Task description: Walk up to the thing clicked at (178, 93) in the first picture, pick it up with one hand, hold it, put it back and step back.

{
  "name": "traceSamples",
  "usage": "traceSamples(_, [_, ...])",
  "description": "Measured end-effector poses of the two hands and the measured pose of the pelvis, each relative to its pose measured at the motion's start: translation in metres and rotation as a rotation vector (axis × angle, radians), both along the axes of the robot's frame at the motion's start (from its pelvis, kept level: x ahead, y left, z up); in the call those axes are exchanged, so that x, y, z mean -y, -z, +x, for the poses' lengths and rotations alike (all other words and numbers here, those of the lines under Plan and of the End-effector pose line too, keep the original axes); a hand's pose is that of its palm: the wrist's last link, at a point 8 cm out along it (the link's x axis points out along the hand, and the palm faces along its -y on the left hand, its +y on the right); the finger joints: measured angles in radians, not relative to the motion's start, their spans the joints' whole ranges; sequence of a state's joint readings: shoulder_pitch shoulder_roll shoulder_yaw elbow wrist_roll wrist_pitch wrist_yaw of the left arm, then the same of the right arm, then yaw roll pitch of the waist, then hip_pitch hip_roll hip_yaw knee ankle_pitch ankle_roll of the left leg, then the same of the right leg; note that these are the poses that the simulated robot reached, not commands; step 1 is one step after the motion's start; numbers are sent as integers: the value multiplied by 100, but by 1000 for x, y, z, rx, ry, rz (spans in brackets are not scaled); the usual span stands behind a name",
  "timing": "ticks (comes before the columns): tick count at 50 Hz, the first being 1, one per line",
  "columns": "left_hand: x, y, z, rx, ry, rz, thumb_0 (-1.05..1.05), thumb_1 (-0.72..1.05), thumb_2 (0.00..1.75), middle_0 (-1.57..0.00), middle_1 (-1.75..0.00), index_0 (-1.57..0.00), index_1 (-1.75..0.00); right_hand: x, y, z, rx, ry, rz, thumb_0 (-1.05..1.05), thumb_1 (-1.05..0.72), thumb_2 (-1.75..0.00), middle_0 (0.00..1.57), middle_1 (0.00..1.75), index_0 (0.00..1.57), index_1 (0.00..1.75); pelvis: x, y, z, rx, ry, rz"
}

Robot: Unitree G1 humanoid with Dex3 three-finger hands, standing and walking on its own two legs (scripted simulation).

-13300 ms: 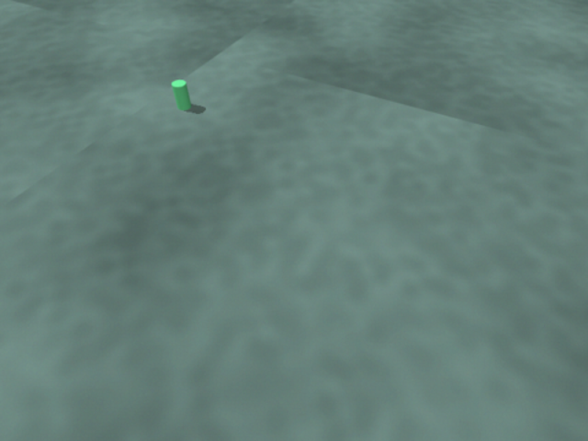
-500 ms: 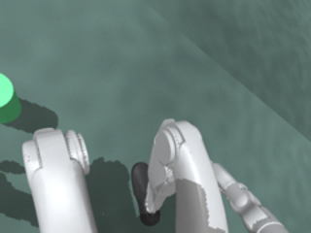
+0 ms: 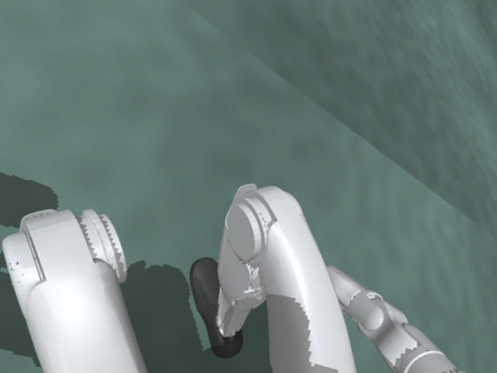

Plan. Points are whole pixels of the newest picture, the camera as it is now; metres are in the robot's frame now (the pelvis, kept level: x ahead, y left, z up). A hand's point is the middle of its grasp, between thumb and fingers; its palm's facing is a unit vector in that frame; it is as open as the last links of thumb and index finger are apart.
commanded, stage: close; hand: left
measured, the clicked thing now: out of the picture +0.42 +0.31 -0.20
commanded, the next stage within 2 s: settle in 0.66 s
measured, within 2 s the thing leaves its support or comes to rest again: leaves its support in 1.10 s
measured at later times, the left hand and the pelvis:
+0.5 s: hand out of the picture +0.40 +0.31 -0.17, palm faces +0.40 -0.92 +0.00, open 11.4 cm; pelvis +0.00 +0.00 +0.00, yaw -1 degrees
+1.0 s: hand out of the picture +0.41 +0.30 -0.17, palm faces +0.38 -0.92 +0.01, open 11.2 cm; pelvis +0.00 +0.01 +0.01, yaw -2 degrees
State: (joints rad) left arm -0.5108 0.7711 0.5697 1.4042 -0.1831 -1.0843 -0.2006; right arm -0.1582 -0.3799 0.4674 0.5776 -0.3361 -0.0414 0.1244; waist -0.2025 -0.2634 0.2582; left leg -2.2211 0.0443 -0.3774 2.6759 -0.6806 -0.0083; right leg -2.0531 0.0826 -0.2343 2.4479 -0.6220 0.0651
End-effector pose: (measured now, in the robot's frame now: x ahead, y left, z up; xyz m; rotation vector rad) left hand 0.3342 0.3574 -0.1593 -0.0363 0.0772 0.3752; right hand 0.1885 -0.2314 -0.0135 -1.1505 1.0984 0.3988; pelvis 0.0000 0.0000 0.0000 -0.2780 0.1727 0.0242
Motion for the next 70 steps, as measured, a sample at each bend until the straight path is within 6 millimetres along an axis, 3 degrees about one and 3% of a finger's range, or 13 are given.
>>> traceSamples(10, [9, 11, 11, 12, -17, 7, -1, -50, 21, -16, -22, -18, -21, 0, -2, -17, -56, 12, -37, 0, -90, -89, 20, 30, 21, 30, -3, 1, -1, 17, 10, -18])
traceSamples(22, [9, 13, 23, 21, -37, 25, -1, 1, 48, -41, -43, -44, -44, -2, -2, -13, -69, -3, -52, -1, -87, -89, 20, 30, 21, 30, -3, 0, 1, 17, 17, -28])
traceSamples(33, [7, 12, 26, 13, -57, 30, -1, -12, 58, -55, -71, -59, -71, -5, -2, -9, -75, -11, -53, -1, -87, -89, 20, 30, 21, 30, -4, -2, 1, 8, 20, -31])
traceSamples(53, [13, 12, 36, 29, -20, 18, -1, -46, 98, -58, -98, -62, -99, -5, -5, -10, -98, 30, -67, -1, -90, -90, 20, 30, 21, 30, -5, -7, 3, -13, 19, -43])
traceSamples(59, [6, -6, 32, 50, -36, 35, -2, -50, 104, -58, -100, -62, -102, -3, -6, -8, -84, 73, -48, -1, -89, -90, 20, 30, 21, 30, -2, -12, 5, -39, 9, -33])
traceSamples(70, [-12, -71, 18, 75, -39, 81, -2, -54, 109, -58, -102, -62, -103, 2, -3, 7, 4, 170, 80, 0, -89, -90, 20, 30, 21, 30, 2, -24, 6, -115, -15, 2])
